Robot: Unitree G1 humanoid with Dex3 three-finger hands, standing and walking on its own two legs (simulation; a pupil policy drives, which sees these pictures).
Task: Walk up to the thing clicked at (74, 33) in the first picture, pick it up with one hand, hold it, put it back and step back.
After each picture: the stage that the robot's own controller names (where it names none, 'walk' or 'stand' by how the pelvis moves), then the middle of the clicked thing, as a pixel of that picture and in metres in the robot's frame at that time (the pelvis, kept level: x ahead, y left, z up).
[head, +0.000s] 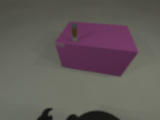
stand; (74, 33) +1.03 +0.28 -0.05
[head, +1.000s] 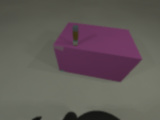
walk; (75, 36) +0.92 +0.24 -0.04
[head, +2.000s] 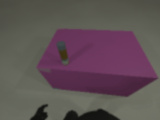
stand; (63, 54) +0.55 +0.26 -0.02
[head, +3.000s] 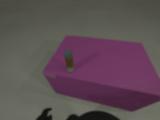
stand; (69, 62) +0.50 +0.23 -0.05
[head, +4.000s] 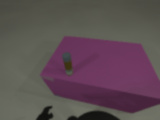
stand; (68, 65) +0.47 +0.23 -0.05
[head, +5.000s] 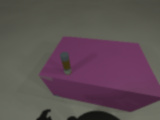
stand; (66, 64) +0.48 +0.25 -0.05
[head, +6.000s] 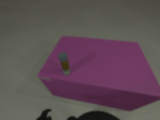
stand; (65, 65) +0.46 +0.26 -0.05
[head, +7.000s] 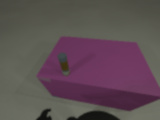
stand; (64, 65) +0.46 +0.26 -0.05
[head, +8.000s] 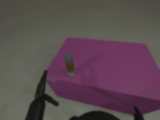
rise first; (70, 66) +0.45 +0.23 -0.04
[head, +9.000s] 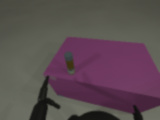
go down; (70, 64) +0.48 +0.24 -0.04
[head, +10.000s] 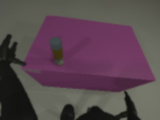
go down; (58, 53) +0.48 +0.22 +0.00
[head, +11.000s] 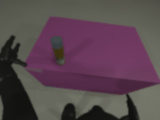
approach; (59, 52) +0.48 +0.23 +0.02
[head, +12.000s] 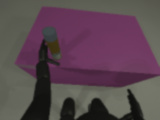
close in; (54, 46) +0.49 +0.23 +0.05
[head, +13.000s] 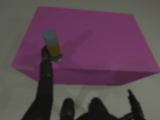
lift; (54, 49) +0.47 +0.21 +0.05
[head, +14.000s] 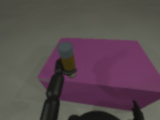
lift; (69, 63) +0.33 +0.15 +0.18
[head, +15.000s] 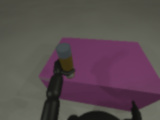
hold; (67, 63) +0.33 +0.16 +0.16
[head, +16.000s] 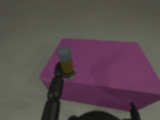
hold; (67, 66) +0.33 +0.17 +0.14
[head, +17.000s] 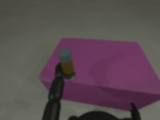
hold; (68, 67) +0.33 +0.16 +0.13
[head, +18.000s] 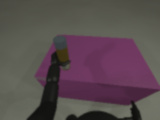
crouch; (63, 55) +0.41 +0.20 +0.14
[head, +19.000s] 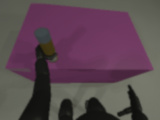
lower; (48, 48) +0.48 +0.23 +0.03
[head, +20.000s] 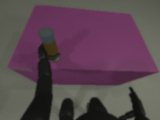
lower; (51, 48) +0.48 +0.22 +0.05
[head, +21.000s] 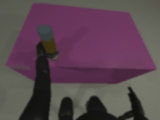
lower; (50, 46) +0.49 +0.22 +0.06
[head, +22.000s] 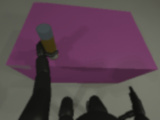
lower; (49, 45) +0.49 +0.23 +0.06
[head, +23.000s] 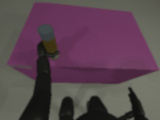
loosen; (51, 45) +0.49 +0.22 +0.06
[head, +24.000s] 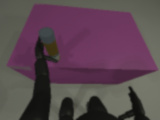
withdraw; (51, 48) +0.48 +0.21 +0.06
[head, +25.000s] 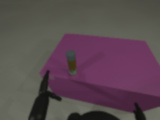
sink last; (72, 64) +0.44 +0.19 +0.00
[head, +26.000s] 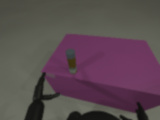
stand; (72, 62) +0.46 +0.21 +0.00
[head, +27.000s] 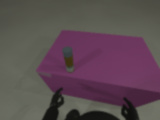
stand; (69, 61) +0.46 +0.21 +0.01
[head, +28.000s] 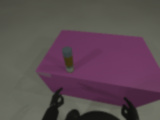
stand; (68, 61) +0.45 +0.21 +0.01
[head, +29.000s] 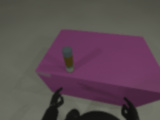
stand; (68, 61) +0.45 +0.21 +0.01
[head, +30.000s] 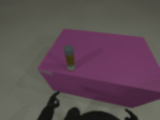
stand; (70, 59) +0.47 +0.20 +0.01
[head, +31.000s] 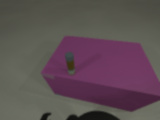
walk; (70, 64) +0.48 +0.21 -0.05
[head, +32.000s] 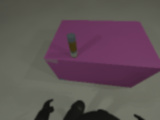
walk; (72, 46) +0.60 +0.21 -0.03
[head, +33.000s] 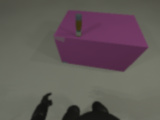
walk; (78, 26) +0.94 +0.19 -0.02
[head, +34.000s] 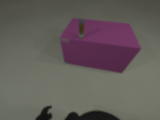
stand; (81, 29) +1.08 +0.21 -0.04
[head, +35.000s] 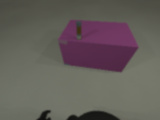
stand; (79, 31) +1.08 +0.23 -0.05
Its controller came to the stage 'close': yes
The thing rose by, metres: 0.20
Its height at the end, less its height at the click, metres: +0.00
